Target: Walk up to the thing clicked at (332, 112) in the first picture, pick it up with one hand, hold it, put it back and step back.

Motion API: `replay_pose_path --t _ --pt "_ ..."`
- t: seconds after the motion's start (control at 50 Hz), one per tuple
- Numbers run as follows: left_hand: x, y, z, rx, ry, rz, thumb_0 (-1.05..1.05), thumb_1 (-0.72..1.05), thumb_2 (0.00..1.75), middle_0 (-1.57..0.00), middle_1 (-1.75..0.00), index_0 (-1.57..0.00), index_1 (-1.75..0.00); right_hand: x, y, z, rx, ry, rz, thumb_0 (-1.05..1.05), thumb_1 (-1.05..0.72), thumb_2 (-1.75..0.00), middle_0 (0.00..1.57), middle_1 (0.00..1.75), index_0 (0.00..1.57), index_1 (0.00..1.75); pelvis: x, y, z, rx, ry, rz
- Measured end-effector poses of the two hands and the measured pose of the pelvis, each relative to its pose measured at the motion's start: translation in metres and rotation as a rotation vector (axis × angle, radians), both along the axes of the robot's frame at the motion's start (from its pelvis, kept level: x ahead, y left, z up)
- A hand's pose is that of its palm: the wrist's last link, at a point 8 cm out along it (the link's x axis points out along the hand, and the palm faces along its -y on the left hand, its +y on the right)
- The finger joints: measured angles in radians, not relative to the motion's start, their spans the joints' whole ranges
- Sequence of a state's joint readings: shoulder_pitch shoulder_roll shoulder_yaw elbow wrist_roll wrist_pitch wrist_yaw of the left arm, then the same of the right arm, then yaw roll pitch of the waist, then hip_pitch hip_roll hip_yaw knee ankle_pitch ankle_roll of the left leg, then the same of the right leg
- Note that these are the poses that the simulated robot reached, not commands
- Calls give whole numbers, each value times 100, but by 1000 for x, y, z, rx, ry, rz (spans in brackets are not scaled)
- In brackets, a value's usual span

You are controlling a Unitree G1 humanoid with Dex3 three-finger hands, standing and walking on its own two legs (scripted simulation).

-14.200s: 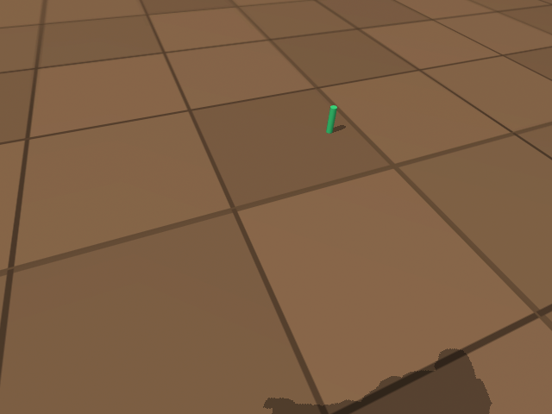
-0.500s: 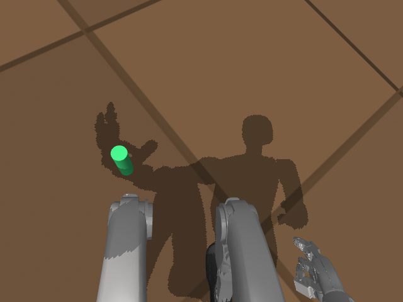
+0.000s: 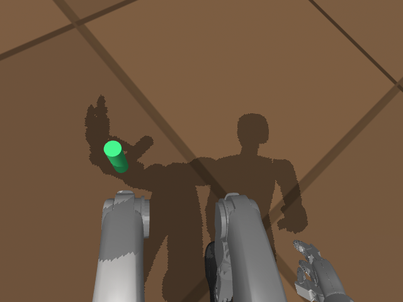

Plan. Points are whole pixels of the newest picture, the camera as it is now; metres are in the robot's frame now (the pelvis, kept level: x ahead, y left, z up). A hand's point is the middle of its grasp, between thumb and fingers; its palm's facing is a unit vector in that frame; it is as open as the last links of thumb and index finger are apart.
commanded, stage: go down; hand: left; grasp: from the side
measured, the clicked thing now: (117, 158) +0.45 +0.20 -0.30
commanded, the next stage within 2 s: approach in 0.20 s
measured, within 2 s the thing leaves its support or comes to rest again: neither
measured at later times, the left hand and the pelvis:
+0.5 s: hand out of the picture +0.39 +0.38 -0.03, palm faces +0.10 -0.99 -0.04, open 17.3 cm; pelvis +0.00 +0.00 -0.02, yaw -1 degrees
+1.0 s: hand (80, 160) +0.42 +0.28 -0.24, palm faces -0.07 -1.00 +0.05, open 17.0 cm; pelvis +0.00 +0.01 -0.10, yaw -7 degrees
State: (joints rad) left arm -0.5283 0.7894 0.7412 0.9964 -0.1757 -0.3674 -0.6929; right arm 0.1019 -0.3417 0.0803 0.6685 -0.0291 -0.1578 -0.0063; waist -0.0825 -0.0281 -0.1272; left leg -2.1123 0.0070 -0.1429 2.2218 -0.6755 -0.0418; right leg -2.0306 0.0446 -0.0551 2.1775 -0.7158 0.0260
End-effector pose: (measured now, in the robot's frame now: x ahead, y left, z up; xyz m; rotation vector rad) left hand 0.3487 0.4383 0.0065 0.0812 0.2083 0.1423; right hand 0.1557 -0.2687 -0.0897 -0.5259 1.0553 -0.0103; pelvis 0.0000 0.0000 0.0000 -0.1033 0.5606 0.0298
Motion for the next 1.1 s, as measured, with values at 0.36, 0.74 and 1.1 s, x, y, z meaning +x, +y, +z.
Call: replay_pose_path --t 0.36,0.74,1.1 --pt "9 5 -10 -6 -35 -10 -1 -48 9 -4 -7 -4 -8 -3 3 -7 -12 15 9 1 -89 -90 21 30 20 30 0 3 -10 -11 -2 -4" --pt "32 -63 -163 -140 -90 -116 -1 -45 5 -6 -8 -5 -9 -10 3 -41 -104 80 156 1 -88 -89 21 30 20 31 -6 4 -72 -53 -119 -51" --pt "60 -125 -264 -165 -68 -171 -1 -46 3 -6 -7 -6 -7 -10 23 -46 -245 199 331 1 -91 -90 21 30 20 31 -7 18 -102 -150 -250 -92"
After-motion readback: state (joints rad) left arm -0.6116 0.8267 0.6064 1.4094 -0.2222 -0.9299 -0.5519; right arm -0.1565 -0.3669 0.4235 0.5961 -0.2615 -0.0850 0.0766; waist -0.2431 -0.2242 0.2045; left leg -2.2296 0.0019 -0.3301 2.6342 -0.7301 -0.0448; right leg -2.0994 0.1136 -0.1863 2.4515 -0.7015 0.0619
